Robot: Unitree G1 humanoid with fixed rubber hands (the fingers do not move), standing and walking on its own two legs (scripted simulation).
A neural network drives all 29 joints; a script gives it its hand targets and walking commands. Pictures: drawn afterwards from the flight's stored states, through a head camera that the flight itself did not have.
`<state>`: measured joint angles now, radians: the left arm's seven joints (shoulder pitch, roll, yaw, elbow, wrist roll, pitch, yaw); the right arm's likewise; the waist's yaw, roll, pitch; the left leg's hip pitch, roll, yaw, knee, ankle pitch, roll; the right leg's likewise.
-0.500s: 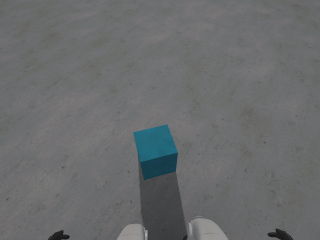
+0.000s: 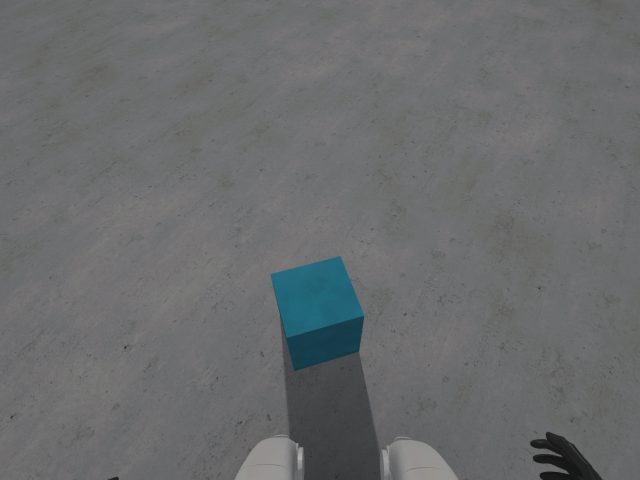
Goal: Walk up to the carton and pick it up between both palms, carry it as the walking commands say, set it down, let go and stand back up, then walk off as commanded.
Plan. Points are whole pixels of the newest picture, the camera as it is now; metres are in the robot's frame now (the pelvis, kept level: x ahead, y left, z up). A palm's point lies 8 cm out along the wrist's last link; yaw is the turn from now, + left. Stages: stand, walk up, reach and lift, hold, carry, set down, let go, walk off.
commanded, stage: walk up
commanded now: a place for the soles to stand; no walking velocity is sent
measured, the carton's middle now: (316, 314) +0.60 +0.07 -0.58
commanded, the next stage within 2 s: none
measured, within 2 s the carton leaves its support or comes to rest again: neither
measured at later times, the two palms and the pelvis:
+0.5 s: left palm out of the picture +0.07 +0.32 -0.09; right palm out of the picture +0.13 -0.29 -0.07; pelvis +0.01 +0.00 +0.00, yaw +0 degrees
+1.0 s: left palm out of the picture +0.11 +0.26 -0.07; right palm (635, 475) +0.14 -0.35 -0.08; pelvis +0.04 -0.06 +0.00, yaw +6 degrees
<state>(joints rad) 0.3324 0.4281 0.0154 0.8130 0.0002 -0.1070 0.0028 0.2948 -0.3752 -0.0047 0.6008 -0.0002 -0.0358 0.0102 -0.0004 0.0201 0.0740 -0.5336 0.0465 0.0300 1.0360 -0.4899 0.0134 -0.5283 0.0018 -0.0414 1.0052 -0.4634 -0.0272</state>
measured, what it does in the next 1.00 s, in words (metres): steps on the spot: right foot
